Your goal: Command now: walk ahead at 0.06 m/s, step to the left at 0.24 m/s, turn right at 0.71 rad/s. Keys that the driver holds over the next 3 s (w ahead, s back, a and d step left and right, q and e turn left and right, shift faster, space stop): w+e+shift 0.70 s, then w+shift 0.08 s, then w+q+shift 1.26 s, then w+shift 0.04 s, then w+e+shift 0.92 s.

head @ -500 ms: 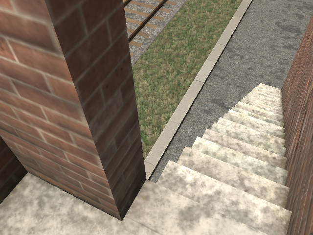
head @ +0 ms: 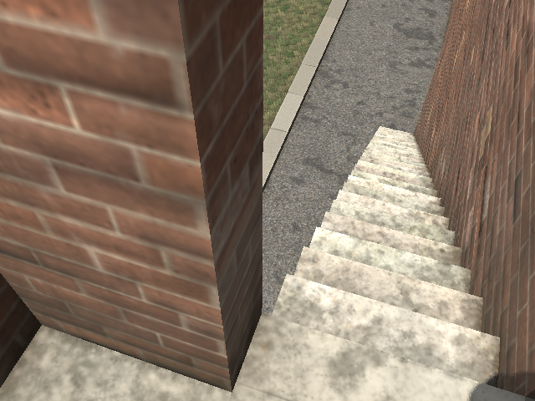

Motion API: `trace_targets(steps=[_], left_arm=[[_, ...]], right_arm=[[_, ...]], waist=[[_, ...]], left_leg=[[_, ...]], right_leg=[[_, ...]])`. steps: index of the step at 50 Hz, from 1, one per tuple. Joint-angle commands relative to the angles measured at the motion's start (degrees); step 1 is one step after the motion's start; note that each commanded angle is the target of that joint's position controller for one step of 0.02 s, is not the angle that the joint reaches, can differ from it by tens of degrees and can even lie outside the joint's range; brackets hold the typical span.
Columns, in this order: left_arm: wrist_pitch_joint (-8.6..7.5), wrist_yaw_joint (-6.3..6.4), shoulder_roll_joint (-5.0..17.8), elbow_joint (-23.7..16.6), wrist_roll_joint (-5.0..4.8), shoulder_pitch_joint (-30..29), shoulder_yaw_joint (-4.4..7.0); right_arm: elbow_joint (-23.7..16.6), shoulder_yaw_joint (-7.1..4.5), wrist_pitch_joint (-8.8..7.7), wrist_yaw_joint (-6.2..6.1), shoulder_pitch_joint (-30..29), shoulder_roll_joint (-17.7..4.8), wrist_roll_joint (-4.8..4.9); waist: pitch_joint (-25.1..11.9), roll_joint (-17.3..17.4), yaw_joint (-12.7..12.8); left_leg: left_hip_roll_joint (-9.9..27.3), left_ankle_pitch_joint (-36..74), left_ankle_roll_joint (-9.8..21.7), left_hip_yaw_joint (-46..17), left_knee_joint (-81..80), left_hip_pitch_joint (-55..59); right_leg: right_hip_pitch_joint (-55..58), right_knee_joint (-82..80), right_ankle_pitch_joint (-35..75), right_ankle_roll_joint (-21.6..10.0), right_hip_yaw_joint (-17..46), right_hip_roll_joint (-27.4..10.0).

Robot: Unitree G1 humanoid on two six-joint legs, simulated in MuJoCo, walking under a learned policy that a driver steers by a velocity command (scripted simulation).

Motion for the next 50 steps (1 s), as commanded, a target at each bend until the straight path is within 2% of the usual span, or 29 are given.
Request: trace_targets(steps=[1, 3, 5, 8, 10, 13, 17, 19, 21, 23, 26, 28, 30, 33, 34, 35, 36, 37, 38, 39, 40, 41, 43, 44, 45, 47, 48, 49, 50], left_arm=[[-4.72, -3.39, 2.5, -3.9, -1.32, 5.7, -1.47], [-3.76, -4.15, 2.6, -6.8, -1.09, 0.0, -1.85], [-2.48, -4.51, 2.0, -10.1, -0.89, -4.4, -2.19], [-0.4, -3.92, 2.0, -11.5, -1.16, -2.9, -1.84], [0.5, -4.16, 2.5, -10.3, -1.08, -0.7, -1.26], [1.67, -4.71, 3.7, -9.6, -2.3, 1.8, -0.06], [2.13, -5.38, 4.2, -7.7, -2.32, 5.6, 0.75], [2.39, -5.56, 3.9, -7.2, -1.91, 5.5, 0.48], [3.08, -5.42, 3.1, -6.8, -1.48, 5.7, -0.07], [3.64, -6.61, 3.2, -6.4, -0.6, 5.5, -0.11], [2.65, -7.44, 3.5, -6.6, -0.77, 5.8, 0.35], [2.44, -8.23, 3.1, -6.5, 0.49, 5.7, 0.14], [1.42, -8.24, 2.2, -6.1, 0.76, 7.1, 0.23], [-2.75, -9.01, 4.5, -3.3, 0.06, 12.6, 1.97], [-4.32, -8.67, 4.8, -0.9, -0.24, 16.9, 2.66], [-7.5, -7.54, 8.4, 2.5, 0.56, 21.8, 4.19], [-9.67, -7.28, 16.8, 0.2, 0.78, 21.6, 5.96], [-10.03, -4.61, 23.4, -0.9, 0.79, 17.7, 8.22], [-9.96, -2.81, 19.6, -1.5, 1.34, 12.8, 8.03], [-5.83, -4.18, 19.1, -7.6, -6.76, 10.0, 7.96], [-3.59, -3.72, 17.3, -5.9, -8.02, 8.6, 6.8], [-2.08, -2.38, 13.4, -6.6, -6.58, 7.0, 5.53], [0.1, -0.62, 7.7, -9.1, -3.85, 1.3, 3.61], [1.03, -0.15, 7.4, -10.4, -2.55, -1.2, 3.14], [1.43, -0.13, 6.1, -11.5, -2.28, -2.8, 2.54], [2.4, 0.56, 6.6, -13.4, -1.51, -6.6, 2.34], [2.97, 1.02, 7.9, -15.0, -1.2, -10.7, 2.79], [3.34, 1.77, 10.4, -17.4, -0.44, -14.8, 3.81], [3.62, 2.46, 11.6, -18.1, 0.57, -15.7, 4.14]], right_arm=[[-5.6, -3.03, -1.57, -0.42, -10.8, -9.6, -0.07], [-4.8, -4.06, -2.85, -2.11, -7.4, -11.2, -1.36], [-3.3, -4.9, -3.48, -3.78, -3.1, -11.8, -2.18], [-3.1, -6.31, -5.52, -4.46, -0.7, -12.9, -3.32], [-5.5, -7.32, -7.6, -5.07, -3.3, -14.2, -2.74], [-8.1, -8.14, -9.39, -5.64, -5.6, -16.0, -3.11], [-10.1, -9.11, -9.15, -4.95, -5.9, -16.7, -3.47], [-10.3, -9.19, -8.66, -4.79, -3.9, -15.9, -3.39], [-11.0, -9.27, -7.7, -4.56, -2.3, -15.4, -3.04], [-10.5, -9.45, -6.98, -5.16, 0.2, -15.5, -3.48], [-10.7, -9.38, -6.33, -5.63, -0.2, -15.3, -3.44], [-9.8, -9.21, -6.26, -5.99, -0.7, -15.0, -4.26], [-9.3, -8.88, -6.47, -6.41, -1.8, -15.1, -4.06], [-9.3, -8.48, -5.61, -5.46, -5.3, -14.9, -4.01], [-9.8, -8.07, -4.88, -5.05, -5.8, -12.8, -3.32], [-10.4, -7.01, -3.82, -4.26, -2.6, -7.6, -3.68], [-15.5, -5.53, -4.99, -4.14, -1.4, -3.2, -3.69], [-17.1, -5.2, -7.59, -2.97, 0.1, -4.1, -3.49], [-15.5, -4.97, -10.39, -2.4, -3.9, -7.5, -2.46], [-14.4, -8.29, -6.6, -3.45, -17.3, -15.1, 10.39], [-13.9, -6.72, -5.36, -4.39, -16.5, -12.8, 9.75], [-11.2, -6.27, -5.01, -5.08, -11.1, -11.3, 8.15], [-6.6, -7.07, -4.11, -6.21, -3.5, -13.1, 5.24], [-4.5, -7.07, -3.64, -6.37, -1.4, -13.3, 4.29], [-3.6, -7.08, -3.13, -6.24, 0.3, -13.6, 3.97], [-2.2, -6.48, -2.93, -6.26, 2.0, -13.4, 3.24], [-0.9, -6.34, -3.15, -6.42, 6.4, -13.8, 2.43], [2.0, -6.95, -3.73, -6.81, 15.5, -16.2, 1.34], [6.1, -8.03, -4.49, -7.11, 26.9, -18.2, 2.08]], waist=[[-2.6, 1.6, 4.1], [-4.7, 3.1, 0.4], [-2.6, 1.3, -2.1], [-4.4, 2.1, -1.8], [-4.6, 3.1, -0.8], [-4.9, 6.1, 0.4], [-6.3, 8.3, 1.2], [-6.9, 9.0, 0.5], [-6.7, 10.2, -0.4], [-6.3, 10.4, -2.2], [-3.7, 12.9, -2.1], [-1.5, 11.3, -1.3], [0.5, 11.7, 0.6], [1.3, 10.3, 3.8], [0.9, 5.3, 5.4], [0.9, -6.4, 5.2], [-3.1, -19.6, 2.0], [-10.5, -16.5, -0.5], [-7.4, -8.3, 3.1], [-2.1, 0.8, 4.3], [-1.5, -1.4, 4.3], [-2.6, -6.6, 2.5], [-3.6, -4.3, -0.7], [-2.9, -3.1, -1.5], [-3.1, 0.0, -1.8], [-0.7, -2.5, -1.8], [-0.2, -5.4, -4.0], [-2.1, -8.1, -7.8], [-7.8, -2.6, -12.3]], left_leg=[[24.8, 8.3, 15.4, -16.8, -17.2, 2.6], [22.0, 13.3, 16.5, -11.5, -15.7, 10.6], [24.3, 21.6, 18.3, -9.8, -16.4, 15.5], [24.4, 31.4, 17.1, -4.4, -16.4, 20.3], [21.8, 39.6, 15.3, 1.2, -15.7, 17.3], [21.4, 50.5, 10.3, 5.4, -14.0, 16.7], [22.9, 56.6, 10.1, 9.9, -12.6, 19.8], [24.7, 57.9, 12.5, 10.7, -11.9, 24.2], [26.4, 56.6, 13.5, 11.6, -11.7, 27.3], [26.9, 49.1, 12.5, 13.0, -12.9, 29.9], [27.7, 40.1, 10.6, 14.7, -15.1, 29.0], [30.0, 30.0, 9.3, 15.1, -16.9, 28.9], [31.5, 23.1, 8.1, 15.4, -17.9, 27.3], [30.0, 8.1, 4.7, 16.5, -13.7, 24.1], [26.4, 1.1, 1.8, 18.0, -7.0, 20.9], [19.5, -14.1, -3.2, 18.3, 9.4, 14.2], [8.8, -24.6, -4.4, 9.0, 26.7, -0.9], [7.0, -25.8, -3.9, -2.0, 32.3, -10.5], [6.0, -22.4, -2.1, -8.7, 36.6, -19.7], [0.7, -30.0, -4.4, -8.0, 49.7, -30.7], [0.9, -27.1, -1.8, -13.3, 50.0, -30.0], [1.4, -25.5, -0.9, -15.1, 51.4, -24.2], [1.8, -19.5, 0.1, -15.3, 50.3, -16.5], [1.8, -16.7, 0.4, -14.4, 49.3, -15.0], [2.1, -13.5, 0.8, -13.9, 45.8, -14.0], [2.1, -9.2, 1.1, -12.4, 34.8, -10.6], [2.1, -7.7, 1.7, -11.4, 24.9, -3.5], [0.4, -5.4, 1.8, -8.7, 17.1, 8.6], [0.3, 3.4, 0.5, -8.6, 15.1, 20.6]], right_leg=[[1.2, -9.4, 4.6, 0.2, 9.3, -6.2], [-0.3, -12.9, 5.1, 0.8, 5.6, -4.0], [-4.6, -15.4, 3.2, 1.3, 4.8, -4.3], [-3.5, -15.6, 2.1, 3.7, 6.3, -6.1], [0.3, -13.3, 0.7, 5.2, 4.9, -5.3], [3.1, -12.3, 1.2, 6.4, 5.9, -4.1], [5.5, -15.0, 2.8, 8.6, 7.2, -3.4], [3.9, -18.5, 4.1, 9.2, 7.0, -3.0], [3.9, -21.3, 3.6, 9.7, 7.3, -3.3], [4.0, -23.9, 4.7, 9.8, 8.0, -3.9], [4.2, -23.5, 2.9, 9.9, 7.3, -3.5], [2.6, -24.5, 2.3, 9.6, 9.3, -4.8], [1.5, -24.1, 2.6, 9.2, 10.8, -5.3], [2.8, -26.4, 10.2, 7.6, 11.1, -3.9], [8.1, -31.4, 20.3, 5.6, 9.8, -1.8], [14.9, -33.7, 46.1, 1.3, 12.9, -0.8], [24.7, -35.3, 60.5, -2.5, 29.2, 3.6], [33.8, -34.6, 53.8, -9.9, 38.8, 1.8], [34.4, -35.1, 33.8, -12.8, 40.0, 0.0], [33.8, -44.0, 35.1, -19.0, 46.2, -8.1], [30.6, -45.5, 37.9, -17.4, 44.5, -8.7], [26.3, -43.7, 49.2, -17.3, 39.2, -8.9], [19.5, -43.2, 56.2, -13.1, 30.3, -7.3], [17.3, -44.2, 54.6, -11.2, 27.5, -6.4], [15.7, -46.2, 48.2, -9.1, 25.2, -5.4], [12.2, -49.6, 43.8, -2.5, 20.3, -2.2], [7.8, -49.3, 49.8, 3.5, 15.8, 1.0], [2.2, -44.8, 66.7, 9.2, 12.3, 3.8], [-0.2, -31.8, 70.5, 10.7, 9.7, 4.6]])
Next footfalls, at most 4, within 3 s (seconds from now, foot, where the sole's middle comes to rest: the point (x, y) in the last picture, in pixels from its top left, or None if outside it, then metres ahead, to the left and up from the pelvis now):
0.70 right None -0.04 -0.30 -0.77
1.06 left None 0.10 -0.28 -0.77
1.26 right None -0.17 -0.59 -0.77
1.94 left None -0.10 -0.17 -0.77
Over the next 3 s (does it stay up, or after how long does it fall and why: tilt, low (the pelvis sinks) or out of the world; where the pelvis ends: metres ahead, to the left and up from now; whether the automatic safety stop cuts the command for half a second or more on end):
stays up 0.08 0.04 0.01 its command is cut before an obstacle from the start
